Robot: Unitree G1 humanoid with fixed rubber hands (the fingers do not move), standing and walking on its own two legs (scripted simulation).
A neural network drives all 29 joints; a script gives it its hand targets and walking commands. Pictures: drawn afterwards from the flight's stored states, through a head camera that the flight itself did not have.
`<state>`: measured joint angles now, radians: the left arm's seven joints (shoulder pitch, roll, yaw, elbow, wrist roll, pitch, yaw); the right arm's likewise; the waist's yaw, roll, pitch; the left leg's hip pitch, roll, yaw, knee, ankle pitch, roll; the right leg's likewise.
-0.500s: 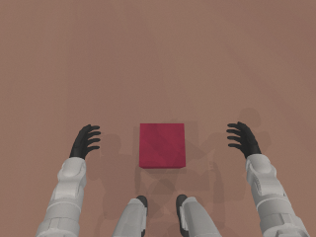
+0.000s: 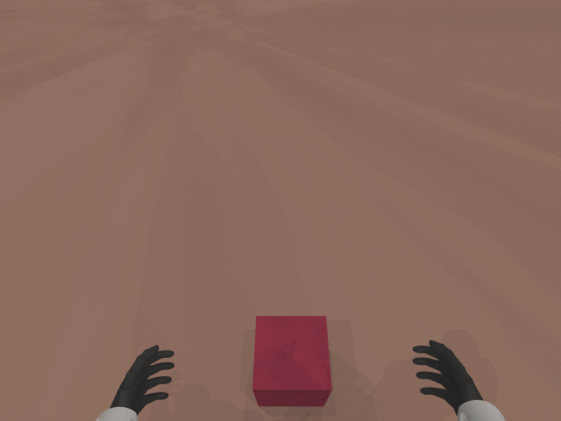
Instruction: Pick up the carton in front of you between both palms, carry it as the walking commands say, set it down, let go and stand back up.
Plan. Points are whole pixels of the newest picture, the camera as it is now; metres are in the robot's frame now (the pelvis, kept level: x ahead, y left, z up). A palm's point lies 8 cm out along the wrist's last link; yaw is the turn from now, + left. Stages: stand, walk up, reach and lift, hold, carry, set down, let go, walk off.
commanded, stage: let go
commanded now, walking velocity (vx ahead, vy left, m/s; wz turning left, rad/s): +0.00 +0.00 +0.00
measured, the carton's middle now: (291, 362) +0.36 -0.01 -0.65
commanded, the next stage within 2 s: stand in 0.28 s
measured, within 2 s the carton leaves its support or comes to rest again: neither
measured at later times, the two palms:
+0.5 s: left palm out of the picture +0.13 +0.28 -0.09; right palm (496, 412) +0.14 -0.28 -0.08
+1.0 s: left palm out of the picture +0.12 +0.29 -0.10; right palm out of the picture +0.13 -0.29 -0.09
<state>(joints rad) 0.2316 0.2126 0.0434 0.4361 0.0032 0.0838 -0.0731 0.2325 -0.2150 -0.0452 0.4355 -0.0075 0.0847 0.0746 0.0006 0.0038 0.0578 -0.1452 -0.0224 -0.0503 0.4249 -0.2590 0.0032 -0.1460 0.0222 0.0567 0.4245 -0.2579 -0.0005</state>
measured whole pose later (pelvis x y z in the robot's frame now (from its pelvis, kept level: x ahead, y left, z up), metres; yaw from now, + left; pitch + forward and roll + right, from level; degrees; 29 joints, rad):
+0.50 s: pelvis +0.00 +0.00 -0.01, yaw +0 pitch -1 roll +0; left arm 0.21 0.32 0.06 0.65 0.04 0.04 0.01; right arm 0.19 -0.31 -0.05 0.66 -0.04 0.04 -0.01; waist 0.00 0.00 0.02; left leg -0.19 -0.02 -0.05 0.52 -0.31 0.00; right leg -0.18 0.03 0.05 0.50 -0.30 0.00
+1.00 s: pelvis +0.01 +0.00 +0.00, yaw +0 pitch -2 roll +0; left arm 0.17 0.35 0.02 0.83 0.03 0.00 0.02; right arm 0.16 -0.35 -0.02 0.84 -0.03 0.00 -0.02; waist 0.00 0.00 0.02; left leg -0.14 -0.02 -0.04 0.45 -0.28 0.01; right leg -0.13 0.02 0.04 0.44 -0.28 0.00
